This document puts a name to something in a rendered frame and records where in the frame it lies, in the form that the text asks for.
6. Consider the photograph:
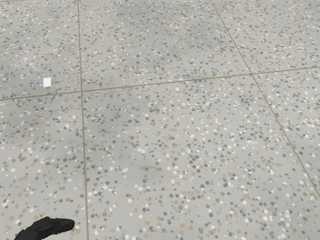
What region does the robot left hand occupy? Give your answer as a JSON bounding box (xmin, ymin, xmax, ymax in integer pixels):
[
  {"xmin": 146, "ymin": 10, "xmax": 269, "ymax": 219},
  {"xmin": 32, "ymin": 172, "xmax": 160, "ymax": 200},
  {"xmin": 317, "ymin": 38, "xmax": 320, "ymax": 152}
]
[{"xmin": 14, "ymin": 216, "xmax": 75, "ymax": 240}]

